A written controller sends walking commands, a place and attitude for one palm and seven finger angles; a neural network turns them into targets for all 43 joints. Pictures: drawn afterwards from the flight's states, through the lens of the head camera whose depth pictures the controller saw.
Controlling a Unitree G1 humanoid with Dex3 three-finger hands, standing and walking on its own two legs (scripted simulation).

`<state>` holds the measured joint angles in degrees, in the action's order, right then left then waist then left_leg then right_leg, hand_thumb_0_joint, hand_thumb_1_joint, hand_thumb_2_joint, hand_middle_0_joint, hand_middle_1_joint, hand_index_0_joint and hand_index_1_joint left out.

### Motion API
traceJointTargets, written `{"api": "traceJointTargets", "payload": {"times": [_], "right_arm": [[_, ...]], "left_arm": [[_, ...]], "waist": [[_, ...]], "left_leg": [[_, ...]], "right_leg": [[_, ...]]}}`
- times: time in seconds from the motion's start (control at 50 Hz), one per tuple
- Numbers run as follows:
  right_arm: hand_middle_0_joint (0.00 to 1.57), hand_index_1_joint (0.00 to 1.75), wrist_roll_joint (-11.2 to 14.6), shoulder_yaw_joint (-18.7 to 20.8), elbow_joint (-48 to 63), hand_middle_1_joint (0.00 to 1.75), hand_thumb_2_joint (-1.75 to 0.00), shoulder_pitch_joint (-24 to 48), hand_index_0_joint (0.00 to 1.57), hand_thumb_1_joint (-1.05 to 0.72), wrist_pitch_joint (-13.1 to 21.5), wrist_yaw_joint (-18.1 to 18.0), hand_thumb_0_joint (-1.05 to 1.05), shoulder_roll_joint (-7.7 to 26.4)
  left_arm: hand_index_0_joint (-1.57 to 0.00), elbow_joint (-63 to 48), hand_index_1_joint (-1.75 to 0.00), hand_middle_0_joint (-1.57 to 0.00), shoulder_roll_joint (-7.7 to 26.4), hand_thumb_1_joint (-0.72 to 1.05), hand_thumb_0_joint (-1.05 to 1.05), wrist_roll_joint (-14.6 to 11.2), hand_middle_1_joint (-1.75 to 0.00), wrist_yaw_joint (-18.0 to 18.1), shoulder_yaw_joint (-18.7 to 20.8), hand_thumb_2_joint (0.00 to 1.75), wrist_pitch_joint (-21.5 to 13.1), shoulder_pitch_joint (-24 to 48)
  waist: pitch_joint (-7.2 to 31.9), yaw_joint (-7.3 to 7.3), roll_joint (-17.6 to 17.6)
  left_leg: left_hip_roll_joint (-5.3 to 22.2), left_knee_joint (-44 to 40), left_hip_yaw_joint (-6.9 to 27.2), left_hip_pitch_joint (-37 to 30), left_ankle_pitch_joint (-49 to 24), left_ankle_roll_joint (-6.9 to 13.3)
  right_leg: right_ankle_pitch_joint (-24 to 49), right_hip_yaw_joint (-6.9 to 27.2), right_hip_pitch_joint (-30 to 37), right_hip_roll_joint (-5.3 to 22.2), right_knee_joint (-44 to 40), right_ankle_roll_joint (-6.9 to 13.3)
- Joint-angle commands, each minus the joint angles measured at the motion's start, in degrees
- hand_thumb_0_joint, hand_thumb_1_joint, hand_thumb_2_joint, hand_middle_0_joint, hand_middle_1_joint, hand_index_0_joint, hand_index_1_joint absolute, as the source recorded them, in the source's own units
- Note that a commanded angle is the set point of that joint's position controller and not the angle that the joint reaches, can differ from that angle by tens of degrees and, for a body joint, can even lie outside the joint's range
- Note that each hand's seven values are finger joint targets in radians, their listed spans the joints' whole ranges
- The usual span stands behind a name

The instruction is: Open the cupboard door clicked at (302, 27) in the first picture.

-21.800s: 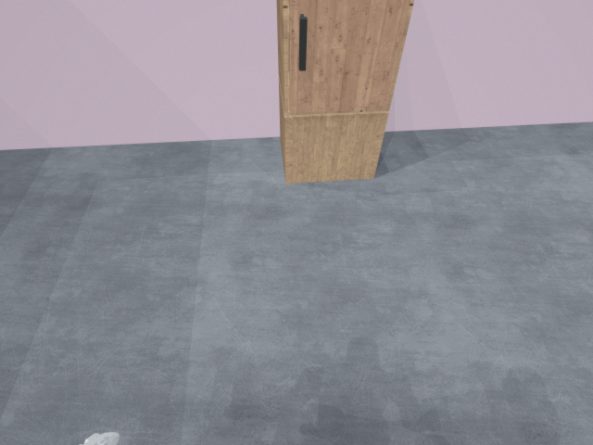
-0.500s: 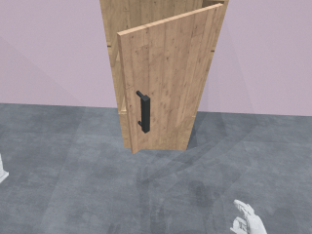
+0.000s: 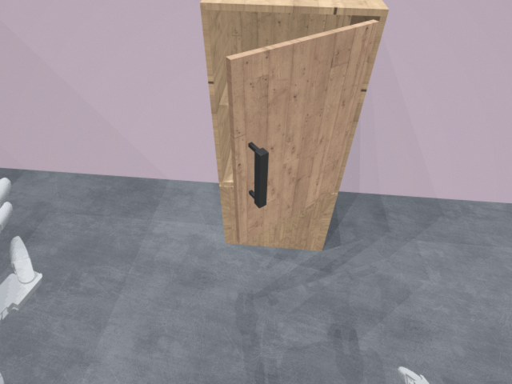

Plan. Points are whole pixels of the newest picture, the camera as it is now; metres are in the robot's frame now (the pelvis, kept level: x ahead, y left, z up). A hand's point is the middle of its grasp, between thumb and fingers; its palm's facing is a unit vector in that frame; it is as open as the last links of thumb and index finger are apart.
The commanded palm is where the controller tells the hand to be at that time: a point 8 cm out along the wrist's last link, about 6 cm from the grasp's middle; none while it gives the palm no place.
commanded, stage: stop stepping back and stand still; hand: left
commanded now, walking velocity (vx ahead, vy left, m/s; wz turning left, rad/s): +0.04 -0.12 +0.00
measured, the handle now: (256, 175) +0.62 +0.03 -0.05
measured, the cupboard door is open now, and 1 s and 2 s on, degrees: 40 40 40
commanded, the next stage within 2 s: let the arm hang, fingers relaxed in 0.30 s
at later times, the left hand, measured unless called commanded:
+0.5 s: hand (73, 318) +0.21 +0.28 +0.03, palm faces +0.21 -0.85 -0.47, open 7.4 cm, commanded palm none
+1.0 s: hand out of the picture -0.08 +0.22 -0.17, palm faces +0.05 -0.97 -0.24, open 7.3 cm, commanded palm none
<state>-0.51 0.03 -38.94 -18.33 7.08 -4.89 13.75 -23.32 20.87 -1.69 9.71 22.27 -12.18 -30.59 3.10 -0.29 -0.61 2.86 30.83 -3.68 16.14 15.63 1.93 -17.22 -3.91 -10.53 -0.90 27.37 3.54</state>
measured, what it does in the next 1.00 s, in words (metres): steps on the spot: left foot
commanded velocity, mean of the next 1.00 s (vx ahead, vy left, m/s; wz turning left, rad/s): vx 0.01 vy -0.03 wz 0.00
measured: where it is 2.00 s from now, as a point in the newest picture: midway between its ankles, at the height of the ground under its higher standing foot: outside the picture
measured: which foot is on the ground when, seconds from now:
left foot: up 0.00-0.00, down 0.02-1.00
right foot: down 0.00-1.00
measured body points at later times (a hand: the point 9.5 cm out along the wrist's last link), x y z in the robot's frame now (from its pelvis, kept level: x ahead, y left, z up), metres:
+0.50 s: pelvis -0.01 +0.02 -0.01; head +0.00 +0.00 +0.44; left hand +0.19 +0.33 +0.06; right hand +0.16 -0.22 -0.12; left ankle +0.01 +0.15 -0.74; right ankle -0.03 -0.07 -0.74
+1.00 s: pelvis -0.03 +0.02 +0.00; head +0.00 +0.02 +0.45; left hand -0.08 +0.27 -0.15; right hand -0.05 -0.20 -0.16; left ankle +0.01 +0.15 -0.74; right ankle -0.03 -0.07 -0.74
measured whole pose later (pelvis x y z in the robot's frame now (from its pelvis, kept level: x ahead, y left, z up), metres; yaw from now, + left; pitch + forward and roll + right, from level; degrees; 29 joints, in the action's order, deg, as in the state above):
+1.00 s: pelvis -0.03 +0.02 +0.00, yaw +2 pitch -2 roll -1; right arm -1.3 -0.6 -65.5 -16.7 -1.6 -1.2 9.2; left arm 66.4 11.0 0.4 1.4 0.6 0.9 -18.7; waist -4.4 -0.1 1.5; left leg 2.1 24.8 -1.3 13.9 9.5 -0.6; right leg -13.3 -5.7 -8.9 -0.3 23.6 1.7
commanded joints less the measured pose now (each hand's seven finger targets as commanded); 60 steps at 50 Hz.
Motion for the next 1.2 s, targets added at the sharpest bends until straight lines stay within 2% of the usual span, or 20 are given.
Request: {"api": "traceJointTargets", "payload": {"times": [0.0,0.04,0.08,0.14,0.22,0.36,0.38,0.4,0.44,0.46,0.5,0.54,0.56,0.6,0.64,0.68,0.74,0.78,0.9,1.18], "right_arm": [[0.2,0.3,0.6,2.7,11.3,0.3,-0.9,9.6,0.2,-0.9,3.7,-1.1,0.0,6.3],[0.2,0.3,0.6,1.9,10.5,0.3,-0.9,9.3,0.2,-0.9,3.8,-0.9,0.0,5.2],[0.2,0.3,0.4,1.7,10.4,0.3,-0.9,9.9,0.2,-0.9,4.4,-0.6,0.0,5.1],[0.2,0.3,0.5,1.6,11.0,0.3,-0.9,10.0,0.2,-0.9,4.6,0.0,0.0,5.0],[0.2,0.3,0.4,1.5,11.3,0.3,-0.9,9.9,0.2,-0.9,4.0,0.6,0.0,4.3],[0.2,0.3,0.4,1.3,11.9,0.3,-0.9,11.1,0.2,-0.9,2.9,0.1,0.0,4.1],[0.2,0.3,1.1,4.1,-1.8,0.3,-0.9,13.3,0.2,-0.9,5.9,5.1,0.0,9.3],[0.2,0.3,0.2,4.7,-2.9,0.3,-0.9,8.8,0.2,-0.9,0.7,5.2,0.0,11.2],[0.2,0.3,-0.7,3.2,-1.9,0.3,-0.9,8.9,0.2,-0.9,-2.6,4.6,0.0,9.4],[0.2,0.3,-1.1,2.7,-1.9,0.3,-0.9,10.0,0.2,-0.9,-3.3,4.5,0.0,9.4],[0.2,0.3,-1.3,2.2,-2.8,0.3,-0.9,11.1,0.2,-0.9,-4.1,4.5,0.0,8.7],[0.2,0.3,-1.2,2.0,-5.1,0.3,-0.9,10.5,0.2,-0.9,-5.5,4.5,0.0,7.8],[0.2,0.3,-1.3,1.9,-6.5,0.3,-0.9,10.2,0.2,-0.9,-6.2,4.4,0.0,7.4],[0.2,0.3,-1.4,1.4,-9.9,0.3,-0.9,9.0,0.2,-0.9,-6.8,4.4,0.0,6.2],[0.2,0.3,-1.2,0.5,-13.1,0.3,-0.9,8.2,0.2,-0.9,-7.0,4.1,0.0,4.9],[0.2,0.3,-1.2,0.7,-15.2,0.3,-0.9,7.8,0.2,-0.9,-7.0,3.6,0.0,4.9],[0.2,0.3,-1.0,0.6,-18.6,0.3,-0.9,5.8,0.2,-0.9,-7.4,3.4,0.0,3.7],[0.2,0.3,-0.8,0.8,-20.2,0.3,-0.9,3.9,0.2,-0.9,-7.6,3.3,0.0,3.9],[0.2,0.3,-0.7,0.9,-23.6,0.3,-0.9,0.3,0.2,-0.9,-7.5,3.1,0.0,2.4],[0.2,0.3,-0.8,1.0,-25.2,0.3,-0.9,-1.3,0.2,-0.9,-7.4,3.1,0.0,-0.5]], "left_arm": [[-0.2,-14.8,-0.3,-0.2,11.8,0.9,0.0,-0.7,-0.3,0.9,7.1,0.9,-2.8,5.0],[-0.2,-15.0,-0.3,-0.2,12.9,0.9,0.0,-0.2,-0.3,0.5,8.5,0.9,-2.5,5.4],[-0.2,-17.2,-0.3,-0.2,13.7,0.9,0.0,-0.1,-0.3,0.2,8.9,0.9,-2.6,6.6],[-0.2,-16.3,-0.3,-0.2,11.9,0.9,0.0,-0.6,-0.3,-0.2,8.0,0.9,-1.9,2.7],[-0.2,-15.1,-0.3,-0.2,11.5,0.9,0.0,-1.4,-0.3,-0.4,8.1,0.9,-1.2,0.5],[-0.2,-14.7,-0.3,-0.2,12.4,0.9,0.0,-1.5,-0.3,-0.3,8.5,0.9,-0.8,1.5],[-0.2,29.4,-0.3,-0.2,0.2,0.9,0.0,2.2,-0.3,-7.7,-17.9,0.9,5.9,5.8],[-0.2,31.8,-0.3,-0.2,-0.5,0.9,0.0,3.7,-0.3,-9.6,-15.8,0.9,11.0,5.4],[-0.2,36.8,-0.3,-0.2,-2.3,0.9,0.0,3.9,-0.3,-10.0,-16.3,0.9,12.4,7.2],[-0.2,40.0,-0.3,-0.2,-1.7,0.9,0.0,3.9,-0.3,-10.0,-16.6,0.9,12.3,8.2],[-0.2,47.3,-0.3,-0.2,0.5,0.9,0.0,4.1,-0.3,-9.8,-16.9,0.9,11.5,10.3],[-0.2,55.0,-0.3,-0.2,3.6,0.9,0.0,3.9,-0.3,-9.5,-17.2,0.9,11.3,14.3],[-0.2,58.5,-0.3,-0.2,3.8,0.9,0.0,3.6,-0.3,-9.2,-17.8,0.9,11.4,16.3],[-0.2,64.6,-0.3,-0.2,2.7,0.9,0.0,3.2,-0.3,-8.8,-19.0,0.9,11.6,18.4],[-0.2,70.4,-0.3,-0.2,0.2,0.9,0.0,2.6,-0.3,-8.6,-20.0,0.9,11.9,17.1],[-0.2,74.9,-0.3,-0.2,-1.6,0.9,0.0,2.6,-0.3,-8.4,-19.4,0.9,11.9,14.7],[-0.2,79.9,-0.3,-0.2,-2.0,0.9,0.0,2.2,-0.3,-8.5,-20.1,0.9,11.9,13.7],[-0.2,82.1,-0.3,-0.2,-1.9,0.9,0.0,2.2,-0.3,-8.5,-20.1,0.9,11.8,13.8],[-0.2,86.2,-0.3,-0.2,-3.1,0.9,0.0,2.1,-0.3,-8.3,-20.5,0.9,11.8,12.1],[-0.2,87.6,-0.3,-0.2,-5.3,0.9,0.0,2.4,-0.3,-7.8,-20.4,0.9,11.9,10.3]], "waist": [[0.8,0.34,3.7],[0.2,-0.17,8.9],[-0.9,0.03,11.7],[0.7,0.07,6.9],[2.0,-0.41,3.2],[1.8,-0.1,3.4],[-2.1,-2.83,3.9],[0.2,-1.19,5.0],[0.6,0.03,3.7],[0.9,0.72,-0.1],[3.1,1.54,-8.2],[1.8,0.24,-12.5],[0.4,-0.23,-10.5],[-0.4,-0.99,-1.5],[-1.4,-0.46,5.4],[-1.6,0.56,8.6],[-3.2,0.36,8.0],[-4.6,0.09,4.0],[-5.6,-0.11,0.9],[-9.9,0.13,0.6]], "left_leg": [[7.2,-7.6,10.1,-10.5,-9.8,3.7],[7.9,-8.9,10.8,-6.2,-11.5,3.9],[8.3,-10.0,10.5,-4.2,-11.1,3.3],[6.8,-6.6,6.7,-3.8,-15.4,1.6],[2.6,-2.8,2.1,-2.7,-12.0,-1.1],[1.4,-4.9,2.4,-4.7,-13.0,-1.5],[3.5,2.1,3.6,-3.5,-21.2,-1.3],[5.4,-1.2,5.3,-1.6,-22.7,-0.4],[8.3,-4.2,10.8,4.6,-20.0,3.9],[8.7,-4.7,12.4,5.7,-19.2,4.6],[4.6,-1.3,8.6,4.4,-16.7,1.9],[-0.5,2.7,4.3,0.7,-8.6,-0.5],[-1.1,2.5,3.6,-0.6,-5.9,-0.9],[0.1,-0.7,4.1,-4.3,-10.4,-1.2],[2.2,-5.1,5.8,-4.6,-14.1,-1.1],[3.0,-6.8,7.1,-3.1,-11.9,-0.5],[2.7,-8.2,6.9,-2.9,-7.2,-0.8],[2.9,-8.7,7.0,-3.5,-6.1,-0.8],[2.8,-10.1,6.6,-4.4,-4.7,-0.4],[2.3,-11.8,6.5,-2.5,-1.8,-0.4]], "right_leg": [[4.3,6.3,-7.4,3.3,1.8,-3.5],[4.3,3.2,-5.4,1.0,4.3,-3.9],[2.1,1.2,-4.5,0.6,4.8,-3.9],[8.7,2.0,-0.6,0.8,0.3,-3.4],[16.8,7.4,0.6,3.7,-2.5,-1.7],[17.3,7.1,-0.1,3.7,-5.5,-2.7],[18.8,2.2,-9.4,6.2,3.4,-1.9],[14.3,3.9,-8.6,6.0,5.1,-2.0],[6.2,1.9,-5.7,3.1,10.2,-2.6],[4.5,2.4,-3.6,2.9,9.6,-2.5],[12.4,5.8,0.9,5.9,2.5,-1.4],[18.6,10.5,-2.0,12.0,-3.6,1.9],[19.4,10.8,-3.2,12.6,-4.7,2.9],[16.0,9.1,-4.2,10.9,-4.3,2.2],[10.9,6.7,-2.6,7.6,-3.8,-0.3],[7.9,6.1,0.7,6.8,-6.1,-0.7],[4.1,6.3,0.4,7.3,-9.0,-0.3],[1.8,5.7,-0.7,7.1,-10.3,-0.2],[-0.7,5.2,-1.7,7.3,-11.2,-0.2],[-2.6,4.8,-4.5,7.0,-10.3,-0.8]]}}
